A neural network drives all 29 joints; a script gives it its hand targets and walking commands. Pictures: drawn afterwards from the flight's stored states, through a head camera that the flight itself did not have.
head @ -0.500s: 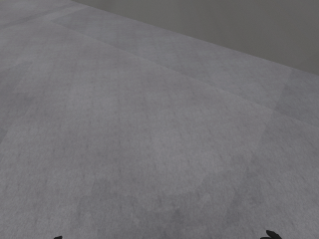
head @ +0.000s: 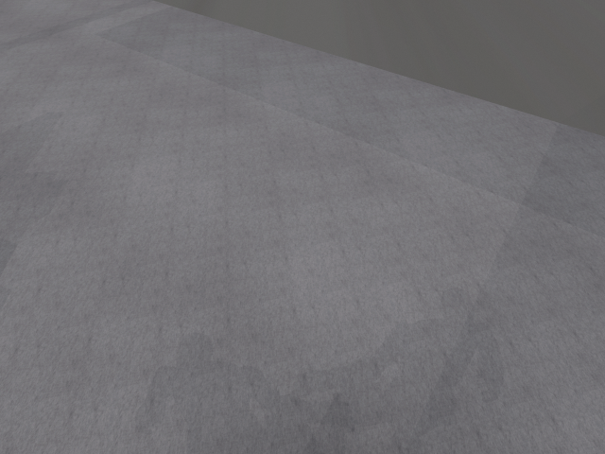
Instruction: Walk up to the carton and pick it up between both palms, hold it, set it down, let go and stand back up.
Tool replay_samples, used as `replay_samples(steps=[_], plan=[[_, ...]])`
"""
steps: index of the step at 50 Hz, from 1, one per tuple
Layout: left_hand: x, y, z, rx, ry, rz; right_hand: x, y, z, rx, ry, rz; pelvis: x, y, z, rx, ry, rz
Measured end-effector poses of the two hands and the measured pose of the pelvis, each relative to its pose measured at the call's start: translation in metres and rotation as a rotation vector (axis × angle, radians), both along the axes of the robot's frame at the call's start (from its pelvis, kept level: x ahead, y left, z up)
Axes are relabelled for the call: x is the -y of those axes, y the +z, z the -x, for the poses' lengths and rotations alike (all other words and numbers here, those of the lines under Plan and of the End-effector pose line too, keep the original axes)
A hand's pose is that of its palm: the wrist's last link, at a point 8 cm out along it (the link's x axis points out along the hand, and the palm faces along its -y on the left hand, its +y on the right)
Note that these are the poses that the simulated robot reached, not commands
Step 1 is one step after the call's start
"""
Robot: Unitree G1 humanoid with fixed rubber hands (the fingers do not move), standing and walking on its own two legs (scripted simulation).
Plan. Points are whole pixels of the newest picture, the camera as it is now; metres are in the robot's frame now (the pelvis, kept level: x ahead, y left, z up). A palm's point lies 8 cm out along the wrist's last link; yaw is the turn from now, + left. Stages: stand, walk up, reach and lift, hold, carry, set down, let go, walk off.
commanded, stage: stand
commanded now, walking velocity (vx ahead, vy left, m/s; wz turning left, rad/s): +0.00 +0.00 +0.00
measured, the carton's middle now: out of the picture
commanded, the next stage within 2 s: walk up in 1.16 s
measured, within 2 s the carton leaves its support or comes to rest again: neither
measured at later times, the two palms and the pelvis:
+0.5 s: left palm out of the picture +0.10 +0.30 -0.11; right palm out of the picture +0.11 -0.31 -0.11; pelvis +0.02 -0.01 +0.00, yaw +0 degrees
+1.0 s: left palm out of the picture +0.10 +0.30 -0.11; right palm out of the picture +0.11 -0.31 -0.11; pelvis +0.02 +0.00 +0.00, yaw +0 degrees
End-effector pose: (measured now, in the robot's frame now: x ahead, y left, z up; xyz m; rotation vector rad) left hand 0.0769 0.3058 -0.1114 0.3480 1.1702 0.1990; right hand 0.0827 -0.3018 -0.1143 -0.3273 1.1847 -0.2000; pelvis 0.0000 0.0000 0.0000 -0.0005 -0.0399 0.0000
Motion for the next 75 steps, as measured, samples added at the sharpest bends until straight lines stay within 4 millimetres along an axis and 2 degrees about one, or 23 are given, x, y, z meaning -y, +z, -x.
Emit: replay_samples(steps=[5, 19, 31, 43, 61, 69, 72, 75], plan=[[0.0, 0.001, 0.001, -0.013, 0.013, -0.006, 0.001, -0.002, -0.005, -0.004, 0.003, -0.006, 0.002, 0.001, -0.003, -0.001, 0.002, -0.003], [0.007, 0.003, -0.012, 0.001, 0.018, -0.002, 0.004, 0.0, -0.025, 0.025, 0.006, -0.006, 0.004, 0.001, -0.012, -0.001, -0.002, 0.001], [0.008, 0.002, -0.025, 0.01, 0.01, 0.003, 0.005, 0.001, -0.025, 0.011, 0.003, -0.002, 0.006, 0.002, -0.017, -0.008, -0.003, 0.0], [0.003, 0.004, -0.028, 0.015, 0.011, -0.009, 0.005, 0.004, -0.03, 0.026, -0.004, 0.004, 0.005, 0.002, -0.019, -0.003, -0.005, 0.001], [0.005, 0.002, -0.027, -0.017, -0.002, -0.01, 0.006, -0.001, -0.019, -0.017, -0.016, -0.002, 0.006, 0.002, -0.022, -0.015, -0.008, -0.002], [0.006, 0.003, -0.035, -0.004, -0.003, -0.006, 0.013, 0.002, -0.021, -0.022, -0.025, 0.018, 0.005, 0.002, -0.026, -0.015, -0.01, -0.001], [-0.005, 0.006, -0.04, 0.067, 0.021, -0.018, 0.013, 0.003, -0.028, -0.033, 0.033, -0.007, 0.005, -0.002, -0.028, -0.027, 0.059, 0.018], [-0.031, 0.016, -0.035, 0.135, 0.074, -0.062, 0.007, 0.009, -0.044, -0.076, 0.111, -0.017, 0.0, -0.002, -0.034, -0.035, 0.124, 0.021]])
